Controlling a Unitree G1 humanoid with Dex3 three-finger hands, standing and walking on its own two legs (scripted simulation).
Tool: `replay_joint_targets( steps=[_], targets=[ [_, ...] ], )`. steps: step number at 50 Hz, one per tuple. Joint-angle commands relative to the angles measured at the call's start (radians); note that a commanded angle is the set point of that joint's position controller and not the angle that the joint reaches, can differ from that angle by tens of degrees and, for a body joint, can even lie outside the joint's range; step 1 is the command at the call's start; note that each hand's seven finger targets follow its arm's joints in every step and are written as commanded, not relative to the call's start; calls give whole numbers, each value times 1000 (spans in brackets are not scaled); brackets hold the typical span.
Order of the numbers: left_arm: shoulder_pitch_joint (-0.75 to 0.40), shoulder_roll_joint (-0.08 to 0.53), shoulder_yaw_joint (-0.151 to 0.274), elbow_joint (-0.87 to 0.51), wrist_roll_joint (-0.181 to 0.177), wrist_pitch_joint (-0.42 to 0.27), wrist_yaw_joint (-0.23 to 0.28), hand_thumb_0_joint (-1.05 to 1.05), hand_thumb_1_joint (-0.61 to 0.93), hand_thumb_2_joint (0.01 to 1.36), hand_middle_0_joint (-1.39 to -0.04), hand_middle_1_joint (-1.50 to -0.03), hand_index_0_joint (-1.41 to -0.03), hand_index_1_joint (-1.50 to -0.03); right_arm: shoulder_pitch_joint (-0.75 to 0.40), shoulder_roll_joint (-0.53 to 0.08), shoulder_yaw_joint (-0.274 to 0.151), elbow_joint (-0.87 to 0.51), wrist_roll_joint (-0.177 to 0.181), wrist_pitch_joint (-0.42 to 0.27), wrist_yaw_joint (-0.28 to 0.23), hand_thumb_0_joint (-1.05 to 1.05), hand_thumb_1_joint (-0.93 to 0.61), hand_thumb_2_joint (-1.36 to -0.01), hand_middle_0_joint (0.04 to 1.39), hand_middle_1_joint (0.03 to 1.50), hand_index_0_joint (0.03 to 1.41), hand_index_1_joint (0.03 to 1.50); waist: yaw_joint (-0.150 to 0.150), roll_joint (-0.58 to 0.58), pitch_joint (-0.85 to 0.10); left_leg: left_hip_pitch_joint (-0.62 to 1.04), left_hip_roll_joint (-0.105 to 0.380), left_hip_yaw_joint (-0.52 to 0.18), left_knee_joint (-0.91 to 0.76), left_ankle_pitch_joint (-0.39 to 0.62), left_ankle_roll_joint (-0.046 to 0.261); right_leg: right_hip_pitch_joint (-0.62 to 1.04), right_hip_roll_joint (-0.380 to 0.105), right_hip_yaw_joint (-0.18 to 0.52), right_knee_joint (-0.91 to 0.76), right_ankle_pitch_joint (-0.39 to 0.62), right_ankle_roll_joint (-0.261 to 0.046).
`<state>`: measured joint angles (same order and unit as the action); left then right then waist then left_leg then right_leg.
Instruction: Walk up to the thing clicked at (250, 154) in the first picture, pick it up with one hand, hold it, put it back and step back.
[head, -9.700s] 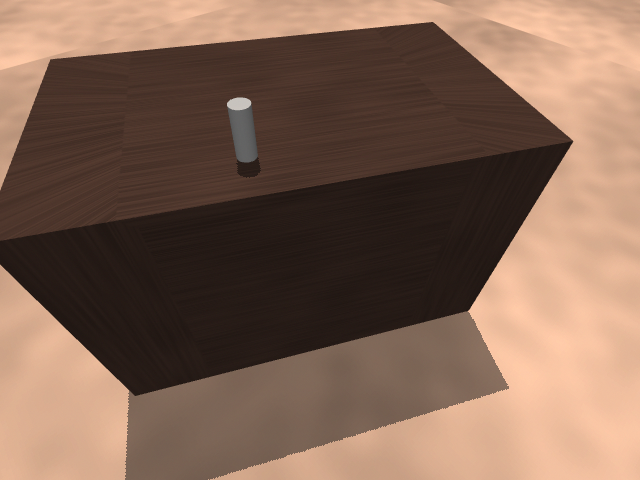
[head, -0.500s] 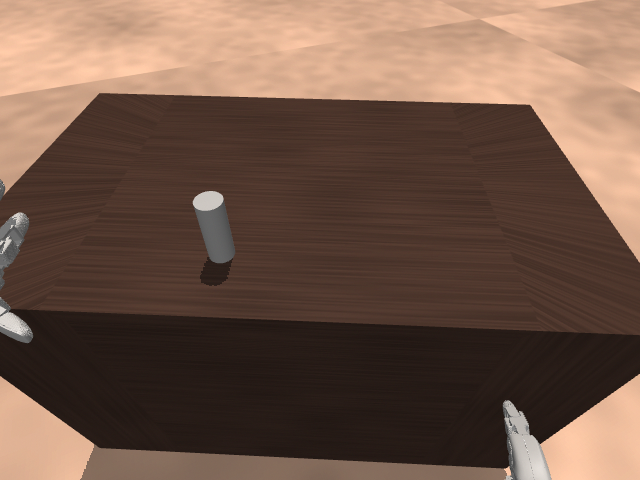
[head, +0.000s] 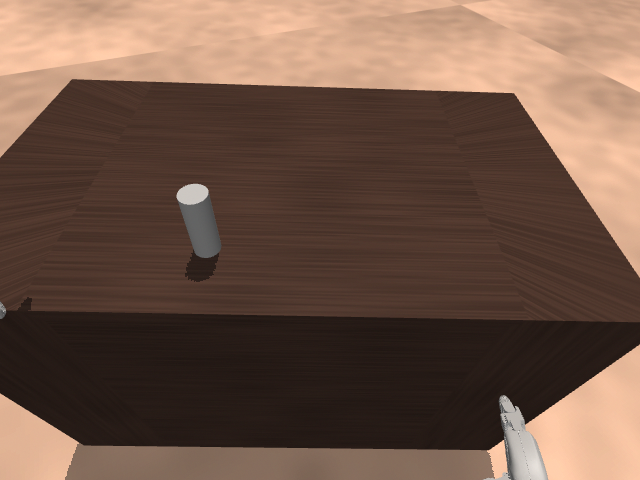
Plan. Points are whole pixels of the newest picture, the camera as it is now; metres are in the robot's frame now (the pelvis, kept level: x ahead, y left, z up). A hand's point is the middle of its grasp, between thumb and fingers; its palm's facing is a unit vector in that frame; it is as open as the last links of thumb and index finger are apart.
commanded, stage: go down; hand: left
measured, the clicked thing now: (200, 222) +0.48 +0.17 +0.04
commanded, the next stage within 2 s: approach in 1.34 s
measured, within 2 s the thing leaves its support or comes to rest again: neither
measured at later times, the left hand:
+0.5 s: hand out of the picture +0.36 +0.36 +0.16, palm faces +0.12 -0.99 +0.00, open 17.6 cm
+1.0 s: hand out of the picture +0.35 +0.36 +0.16, palm faces +0.12 -0.99 -0.01, open 17.5 cm
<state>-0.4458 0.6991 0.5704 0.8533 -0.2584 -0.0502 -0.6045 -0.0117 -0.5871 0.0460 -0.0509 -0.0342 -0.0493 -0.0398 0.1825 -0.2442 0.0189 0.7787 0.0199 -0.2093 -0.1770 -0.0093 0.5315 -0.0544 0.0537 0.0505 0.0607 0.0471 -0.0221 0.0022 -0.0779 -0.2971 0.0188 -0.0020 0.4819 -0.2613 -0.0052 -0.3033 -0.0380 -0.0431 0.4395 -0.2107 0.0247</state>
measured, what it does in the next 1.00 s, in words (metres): stands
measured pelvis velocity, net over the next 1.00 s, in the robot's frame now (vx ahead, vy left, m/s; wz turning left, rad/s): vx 0.01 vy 0.01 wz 0.00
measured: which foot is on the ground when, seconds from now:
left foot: down 0.00-1.00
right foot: down 0.00-1.00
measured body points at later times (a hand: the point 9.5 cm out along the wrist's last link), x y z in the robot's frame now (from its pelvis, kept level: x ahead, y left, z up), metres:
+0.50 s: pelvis +0.01 +0.00 +0.00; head +0.03 +0.01 +0.45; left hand +0.35 +0.42 +0.16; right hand +0.16 -0.26 -0.09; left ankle -0.01 +0.12 -0.74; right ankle +0.01 -0.14 -0.74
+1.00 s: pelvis +0.01 +0.01 +0.00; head +0.03 +0.02 +0.45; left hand +0.34 +0.42 +0.16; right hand +0.17 -0.26 -0.08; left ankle -0.01 +0.12 -0.74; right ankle +0.01 -0.14 -0.74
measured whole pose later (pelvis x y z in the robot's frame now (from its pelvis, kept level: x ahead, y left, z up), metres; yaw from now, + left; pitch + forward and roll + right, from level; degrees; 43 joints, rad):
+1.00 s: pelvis +0.01 +0.01 +0.00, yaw +0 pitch +7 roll -1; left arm -0.48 0.74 0.59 0.88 -0.25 -0.04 -0.63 -0.01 -0.54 0.05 -0.04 -0.03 -0.04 -0.03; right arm 0.19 -0.25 0.02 0.75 0.02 -0.20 -0.17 -0.01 0.52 -0.06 0.05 0.05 0.06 0.05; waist -0.03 0.00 -0.11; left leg -0.34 0.02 -0.01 0.52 -0.30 0.00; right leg -0.33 -0.04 -0.05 0.46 -0.24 0.03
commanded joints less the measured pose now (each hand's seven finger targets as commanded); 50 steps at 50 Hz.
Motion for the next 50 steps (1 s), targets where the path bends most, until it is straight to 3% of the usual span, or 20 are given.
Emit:
replay_joint_targets(
  steps=[1,4,6,7,8,9,10,18,20,22,25,30,33,36,37,38,40,45,48,50],
  targets=[
    [-375,393,64,-203,-34,-70,-4,0,-597,57,-50,-44,-45,-53,-86,-158,-52,-108,-3,-56,-17,0,546,-52,50,50,50,50,-10,142,-234,142,-19,-13,-51,263,8,35,36,-18,-37,182,-43],
    [-391,424,77,-192,-23,-72,-4,0,-592,50,-49,-40,-47,-46,-87,-142,-37,-110,-4,-58,-19,0,546,-52,50,50,50,50,-6,128,-237,123,-24,-12,-43,271,13,47,34,-15,-35,197,-39],
    [-375,418,76,-168,-28,-67,-6,0,-583,50,-47,-38,-43,-45,-119,-171,-62,-132,-4,-59,-25,0,544,-52,50,50,50,50,-8,84,-245,113,-31,-8,-36,270,22,62,30,-12,-34,210,-33],
    [-340,400,64,-108,-25,-63,-10,0,-584,52,-46,-38,-42,-45,-88,-156,-49,-108,-2,-53,-24,0,542,-53,50,50,50,50,-16,80,-220,106,-28,-10,-38,265,21,43,33,-12,-35,205,-34],
    [-385,403,60,-165,-30,-68,-14,0,-576,51,-45,-35,-43,-42,-116,-144,-39,-116,-3,-56,-23,0,546,-52,50,50,50,50,-4,105,-230,108,-31,-7,-37,262,20,48,30,-12,-31,204,-35],
    [-383,411,63,-135,-27,-72,-19,0,-602,52,-45,-40,-43,-47,-115,-161,-46,-141,-3,-60,-24,0,541,-53,50,50,50,50,-17,91,-240,117,-28,-10,-36,256,20,36,34,-13,-33,194,-34],
    [-383,431,77,-147,-27,-75,-19,0,-583,51,-45,-36,-42,-43,-99,-155,-45,-114,-3,-56,-24,0,543,-52,50,50,50,50,-3,118,-253,120,-26,-14,-36,273,14,40,35,-17,-26,200,-38],
    [-436,464,86,-166,-19,-80,-25,0,-544,58,-41,-32,-35,-40,-111,-157,-44,-146,-8,-59,-19,0,543,-53,50,50,50,50,-9,134,-314,143,-22,-18,-5,367,11,47,34,-15,-12,262,-41],
    [-362,433,71,-78,-12,-70,-29,0,-549,57,-38,-32,-35,-37,-92,-134,-30,-115,-6,-51,-15,0,545,-53,50,50,50,50,-9,134,-245,110,-19,-20,-16,341,7,21,38,-16,-15,234,-43],
    [-431,454,77,-131,-21,-80,-31,0,-556,64,-38,-36,-34,-43,-91,-157,-42,-129,-7,-56,-17,0,545,-53,50,50,50,50,-18,142,-263,125,-19,-19,-10,319,8,4,38,-16,-16,217,-41],
    [-393,462,87,-77,-16,-74,-27,0,-549,57,-39,-30,-33,-38,-75,-152,-37,-137,-7,-55,-13,0,541,-54,50,50,50,50,-18,124,-268,117,-20,-20,-1,342,10,13,38,-17,-7,236,-41],
    [-416,455,81,-128,-23,-77,-30,0,-559,53,-41,-33,-36,-40,-64,-163,-48,-149,-6,-54,-13,0,540,-54,50,50,50,50,-19,158,-313,154,-14,-23,13,404,5,10,39,-18,0,263,-44],
    [-430,473,91,-172,-14,-75,-20,0,-547,52,-37,-32,-36,-36,-86,-156,-45,-157,-6,-52,-13,0,542,-52,50,50,50,50,0,149,-336,132,-22,-20,14,398,10,42,33,-15,4,282,-42],
    [-354,431,81,-123,-19,-59,-22,0,-565,42,-40,-32,-38,-37,-73,-175,-59,-167,-4,-49,-13,0,535,-54,50,50,50,50,-9,132,-305,141,-13,-24,8,407,5,25,40,-22,4,264,-45],
    [-344,435,80,-107,-18,-57,-26,0,-542,50,-34,-30,-34,-33,-66,-184,-66,-177,-2,-46,-14,0,539,-53,50,50,50,50,-16,119,-297,137,-14,-23,8,407,7,24,39,-20,-4,271,-43],
    [-388,455,91,-198,-21,-65,-23,0,-539,48,-37,-29,-37,-32,-53,-173,-63,-161,-5,-45,-14,0,543,-52,50,50,50,50,-1,151,-313,139,-17,-23,9,421,5,33,36,-21,3,281,-45],
    [-368,475,114,-165,-21,-64,-21,0,-549,49,-34,-37,-37,-37,-52,-158,-57,-140,-2,-41,-11,0,539,-52,50,50,50,50,6,143,-277,118,-17,-22,8,419,5,33,37,-23,1,274,-45],
    [-373,411,78,-190,-19,-54,-22,0,-534,48,-34,-31,-33,-34,-63,-139,-44,-162,-4,-43,-11,0,535,-54,50,50,50,50,-8,144,-310,160,-15,-22,14,442,9,26,36,-22,5,291,-43],
    [-361,426,76,-163,-14,-44,-21,0,-520,56,-27,-32,-28,-34,-79,-188,-76,-180,-9,-45,-19,0,538,-53,50,50,50,50,-19,109,-280,145,-17,-22,8,422,11,32,35,-22,0,289,-41],
    [-417,428,70,-217,-12,-50,-21,0,-518,55,-29,-34,-32,-33,-89,-166,-66,-203,-7,-48,-18,0,544,-51,50,50,50,50,-19,124,-281,136,-25,-14,2,367,15,32,31,-19,-7,266,-37]
  ],
)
